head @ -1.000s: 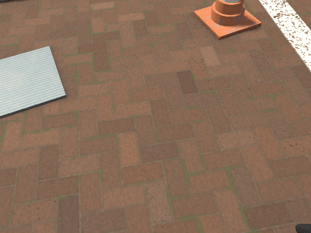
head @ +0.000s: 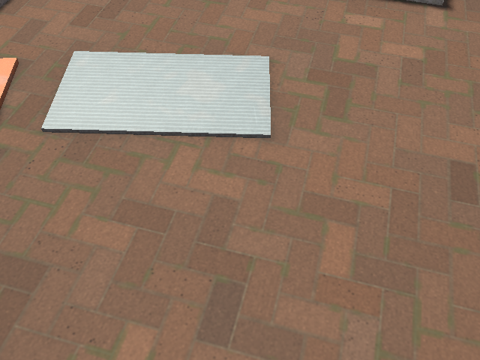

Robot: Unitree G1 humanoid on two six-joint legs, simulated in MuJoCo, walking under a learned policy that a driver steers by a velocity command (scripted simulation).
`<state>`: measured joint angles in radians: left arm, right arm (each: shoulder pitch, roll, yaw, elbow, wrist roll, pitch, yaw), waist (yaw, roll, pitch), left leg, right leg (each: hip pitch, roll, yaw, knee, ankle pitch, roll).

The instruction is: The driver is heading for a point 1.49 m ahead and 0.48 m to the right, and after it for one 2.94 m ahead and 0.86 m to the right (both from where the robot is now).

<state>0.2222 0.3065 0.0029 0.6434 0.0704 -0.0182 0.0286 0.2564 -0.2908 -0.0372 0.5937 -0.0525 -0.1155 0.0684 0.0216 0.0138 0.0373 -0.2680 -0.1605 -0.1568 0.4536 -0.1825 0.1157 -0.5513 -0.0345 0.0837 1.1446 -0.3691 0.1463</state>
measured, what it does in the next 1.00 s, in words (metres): steps to the right, turning right: right foot, then right foot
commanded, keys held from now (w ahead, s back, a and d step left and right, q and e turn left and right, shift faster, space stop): e+shift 0.28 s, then w+e+shift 0.46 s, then w+shift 0.02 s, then w+q+shift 0.24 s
